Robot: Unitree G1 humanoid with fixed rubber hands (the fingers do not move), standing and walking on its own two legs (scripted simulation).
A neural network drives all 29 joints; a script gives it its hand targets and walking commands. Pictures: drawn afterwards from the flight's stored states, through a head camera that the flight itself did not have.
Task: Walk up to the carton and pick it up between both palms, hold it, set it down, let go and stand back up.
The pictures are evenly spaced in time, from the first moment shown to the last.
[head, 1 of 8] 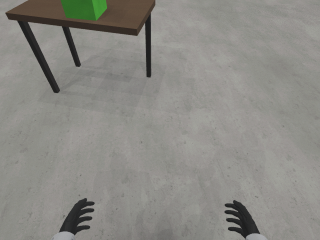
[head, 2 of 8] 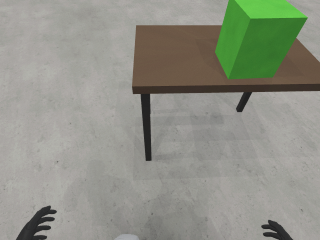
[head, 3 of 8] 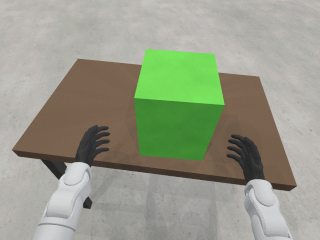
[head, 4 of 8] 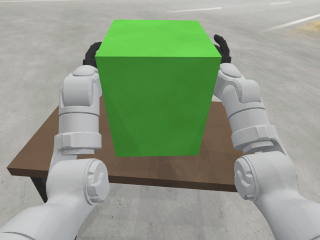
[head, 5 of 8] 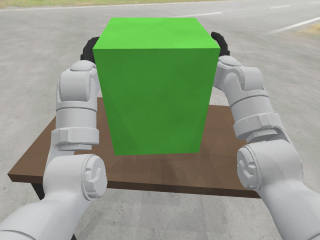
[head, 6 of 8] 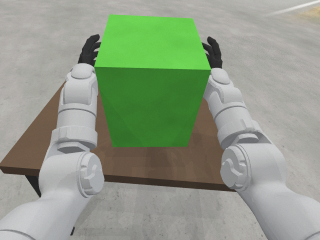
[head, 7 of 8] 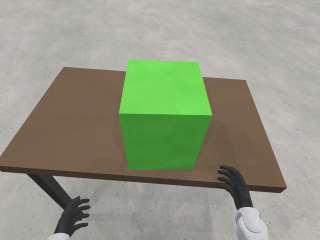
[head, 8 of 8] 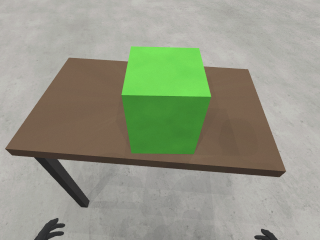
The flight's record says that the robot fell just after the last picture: no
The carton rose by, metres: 0.24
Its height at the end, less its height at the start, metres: +0.00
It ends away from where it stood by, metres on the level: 0.01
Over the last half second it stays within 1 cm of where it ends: yes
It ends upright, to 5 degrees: yes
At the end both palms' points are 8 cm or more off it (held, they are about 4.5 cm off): yes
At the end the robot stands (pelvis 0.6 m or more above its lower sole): yes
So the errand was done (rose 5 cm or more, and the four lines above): yes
